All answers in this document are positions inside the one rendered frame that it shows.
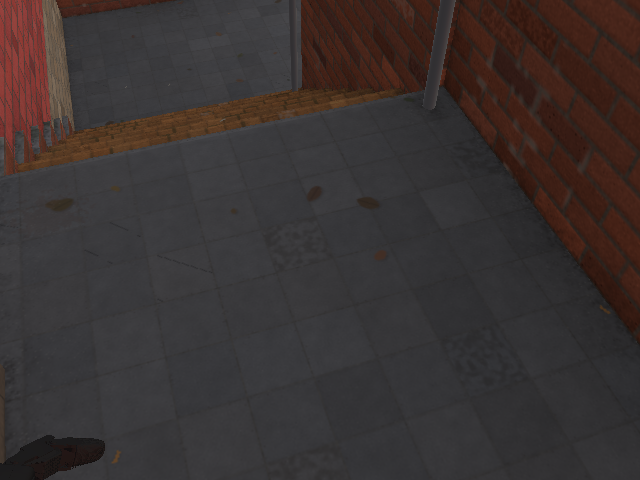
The stairs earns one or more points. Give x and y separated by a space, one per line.
134 134

